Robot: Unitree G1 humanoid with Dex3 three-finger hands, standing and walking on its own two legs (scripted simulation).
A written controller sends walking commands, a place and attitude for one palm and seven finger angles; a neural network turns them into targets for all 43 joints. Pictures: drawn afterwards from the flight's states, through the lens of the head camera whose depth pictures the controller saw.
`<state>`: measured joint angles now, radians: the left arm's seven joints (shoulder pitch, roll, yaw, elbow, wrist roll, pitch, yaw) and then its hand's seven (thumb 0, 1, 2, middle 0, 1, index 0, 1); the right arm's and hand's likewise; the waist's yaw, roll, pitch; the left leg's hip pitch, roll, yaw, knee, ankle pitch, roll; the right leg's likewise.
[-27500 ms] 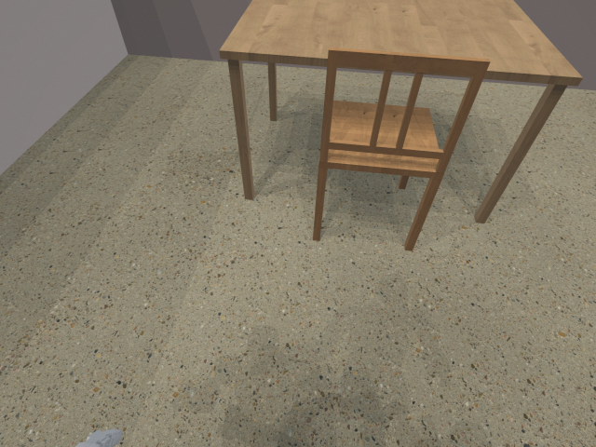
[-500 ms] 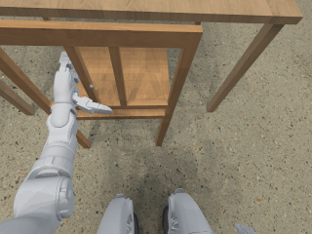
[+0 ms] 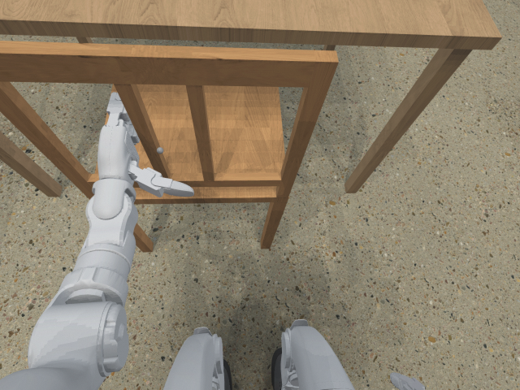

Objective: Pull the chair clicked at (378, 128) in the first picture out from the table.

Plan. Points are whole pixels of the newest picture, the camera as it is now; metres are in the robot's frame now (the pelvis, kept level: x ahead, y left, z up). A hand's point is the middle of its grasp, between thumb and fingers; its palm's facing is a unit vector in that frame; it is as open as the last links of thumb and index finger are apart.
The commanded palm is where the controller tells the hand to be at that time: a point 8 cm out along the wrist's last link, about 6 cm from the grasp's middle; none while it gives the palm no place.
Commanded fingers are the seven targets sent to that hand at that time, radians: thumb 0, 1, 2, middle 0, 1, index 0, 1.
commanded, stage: hook a spindle and tug to test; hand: left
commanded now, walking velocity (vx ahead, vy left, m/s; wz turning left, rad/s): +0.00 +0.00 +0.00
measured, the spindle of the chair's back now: (148, 139) +0.50 +0.16 +0.00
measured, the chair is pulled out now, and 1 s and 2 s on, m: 0.00 0.00 0.04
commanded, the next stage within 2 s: step backward, pulling the chair out in 1.48 s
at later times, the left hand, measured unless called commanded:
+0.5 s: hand (161, 145) +0.48 +0.14 +0.02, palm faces +0.03 -1.00 -0.03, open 12.7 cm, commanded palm +0.45 +0.17 +0.02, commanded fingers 0.00 0.17 0.59 -0.50 -1.45 -0.50 -1.45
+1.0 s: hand (160, 146) +0.48 +0.14 +0.02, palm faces +0.02 -1.00 -0.02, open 5.0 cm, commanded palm +0.44 +0.17 +0.02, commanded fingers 0.00 0.90 0.90 -0.50 -1.45 -0.50 -1.45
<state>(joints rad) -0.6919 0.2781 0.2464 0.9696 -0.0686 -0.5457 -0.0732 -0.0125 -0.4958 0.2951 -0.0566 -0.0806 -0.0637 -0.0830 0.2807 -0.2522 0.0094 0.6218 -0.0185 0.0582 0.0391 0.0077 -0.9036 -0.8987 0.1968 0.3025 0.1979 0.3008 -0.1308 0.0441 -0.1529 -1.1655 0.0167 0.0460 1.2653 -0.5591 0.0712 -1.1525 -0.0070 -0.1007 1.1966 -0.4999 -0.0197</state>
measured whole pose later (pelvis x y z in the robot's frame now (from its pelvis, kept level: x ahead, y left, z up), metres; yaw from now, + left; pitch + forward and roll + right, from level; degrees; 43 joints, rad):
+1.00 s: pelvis +0.01 +0.00 +0.00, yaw -1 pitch +27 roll -4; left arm -0.67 0.28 0.25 0.94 -0.08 -0.52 -0.05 0.01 0.75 0.82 -0.47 -1.45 -0.46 -1.45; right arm 0.28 -0.24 0.01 0.61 -0.02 0.08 0.05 0.01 -0.90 -0.90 0.20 0.30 0.20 0.30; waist -0.14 0.04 -0.16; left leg -1.16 0.02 0.05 1.26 -0.57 0.07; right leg -1.15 0.00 -0.09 1.19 -0.51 -0.01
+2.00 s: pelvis +0.06 +0.02 +0.10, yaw -1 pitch +12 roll -2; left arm -0.50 0.20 0.06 0.97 -0.05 -0.22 0.06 0.06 0.74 0.77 -0.31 -1.16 -0.49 -1.45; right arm 0.28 -0.25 0.00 0.63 0.03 0.13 -0.10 0.01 -0.90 -0.90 0.20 0.30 0.20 0.30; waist -0.10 0.01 0.03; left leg -0.46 -0.02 0.08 0.61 -0.35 0.07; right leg -0.48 0.00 -0.05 0.59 -0.26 0.00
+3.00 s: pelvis -0.06 -0.02 +0.11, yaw +0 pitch +5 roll +2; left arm -0.53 0.15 0.12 0.98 -0.06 -0.16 0.11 0.05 0.70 0.77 -0.30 -1.10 -0.50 -1.45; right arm 0.11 -0.35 -0.03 0.74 0.05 0.02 -0.13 0.01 -0.91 -0.90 0.20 0.30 0.20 0.30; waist -0.10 0.02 0.19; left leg -0.39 0.00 -0.06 0.74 -0.46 -0.06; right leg -0.44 -0.14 -0.08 0.52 -0.15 0.04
